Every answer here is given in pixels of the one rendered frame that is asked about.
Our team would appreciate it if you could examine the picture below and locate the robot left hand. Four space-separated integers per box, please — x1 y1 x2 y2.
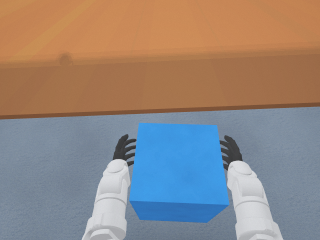
112 134 137 166

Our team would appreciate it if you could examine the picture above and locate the carton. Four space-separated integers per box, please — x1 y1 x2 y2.
129 123 230 223

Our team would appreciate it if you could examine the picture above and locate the left robot forearm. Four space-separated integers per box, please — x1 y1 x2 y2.
82 159 131 240

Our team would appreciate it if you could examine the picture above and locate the robot right hand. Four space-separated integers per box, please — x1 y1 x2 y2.
219 135 243 171

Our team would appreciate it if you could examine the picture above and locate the right robot forearm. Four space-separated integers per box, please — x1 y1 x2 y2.
227 160 283 240

